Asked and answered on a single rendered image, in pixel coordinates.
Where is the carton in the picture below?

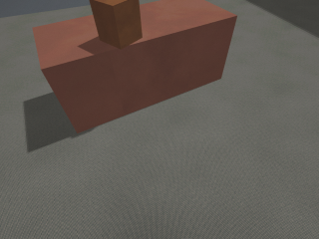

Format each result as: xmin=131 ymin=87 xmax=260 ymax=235
xmin=89 ymin=0 xmax=143 ymax=50

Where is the pedestal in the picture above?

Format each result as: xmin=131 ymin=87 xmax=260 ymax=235
xmin=32 ymin=0 xmax=237 ymax=133

